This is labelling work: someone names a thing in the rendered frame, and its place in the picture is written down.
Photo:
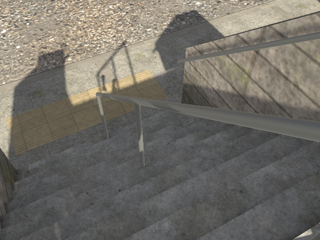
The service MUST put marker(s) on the stairs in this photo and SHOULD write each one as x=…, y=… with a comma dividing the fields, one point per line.
x=203, y=180

